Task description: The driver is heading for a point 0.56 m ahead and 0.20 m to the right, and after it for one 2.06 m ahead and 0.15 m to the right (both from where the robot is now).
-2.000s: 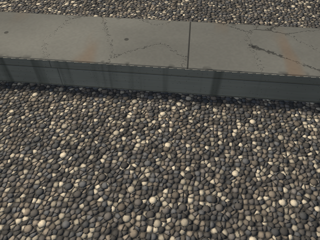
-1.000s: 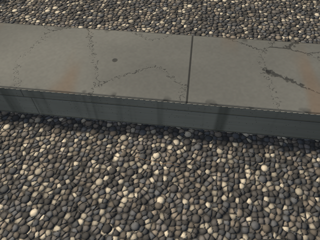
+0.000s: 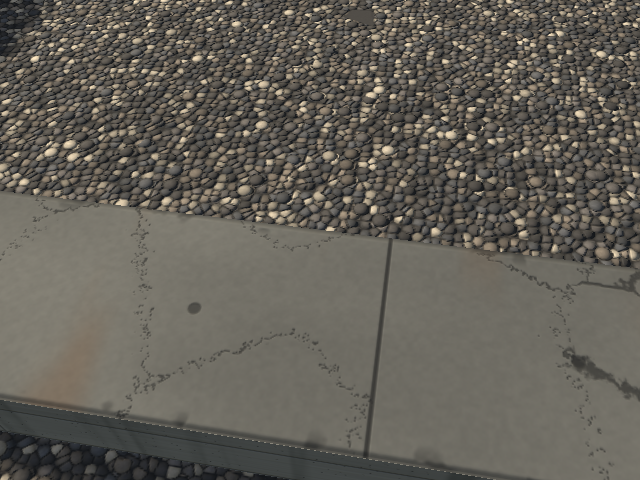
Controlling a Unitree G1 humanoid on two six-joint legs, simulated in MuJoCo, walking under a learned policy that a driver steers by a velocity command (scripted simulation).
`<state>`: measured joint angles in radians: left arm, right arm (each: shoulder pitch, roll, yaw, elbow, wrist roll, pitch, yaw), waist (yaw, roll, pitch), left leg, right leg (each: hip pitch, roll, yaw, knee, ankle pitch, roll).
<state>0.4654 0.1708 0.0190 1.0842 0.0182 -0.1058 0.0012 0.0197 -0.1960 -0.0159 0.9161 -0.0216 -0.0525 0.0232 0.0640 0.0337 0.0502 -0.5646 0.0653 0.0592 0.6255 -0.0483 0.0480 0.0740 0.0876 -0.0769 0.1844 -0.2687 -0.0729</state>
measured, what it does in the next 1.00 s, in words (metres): climbs, turning right: left foot, then right foot 0.18 m higher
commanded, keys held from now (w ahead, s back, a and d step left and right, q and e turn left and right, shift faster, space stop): w+e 0.76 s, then e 0.02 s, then q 0.22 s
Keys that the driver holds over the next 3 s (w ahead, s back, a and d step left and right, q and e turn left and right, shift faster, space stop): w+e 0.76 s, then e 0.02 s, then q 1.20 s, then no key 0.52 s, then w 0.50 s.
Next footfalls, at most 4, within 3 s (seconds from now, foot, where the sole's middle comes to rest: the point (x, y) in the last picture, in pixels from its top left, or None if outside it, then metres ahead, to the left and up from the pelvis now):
0.08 left None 0.21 0.10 -0.78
0.76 right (475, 411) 0.55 -0.21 -0.59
1.32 left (448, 349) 0.67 -0.17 -0.59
1.74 right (552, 360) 0.66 -0.37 -0.59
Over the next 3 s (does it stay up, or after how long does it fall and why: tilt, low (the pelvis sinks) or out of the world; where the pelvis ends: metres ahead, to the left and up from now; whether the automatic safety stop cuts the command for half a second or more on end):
stays up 0.70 -0.24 0.19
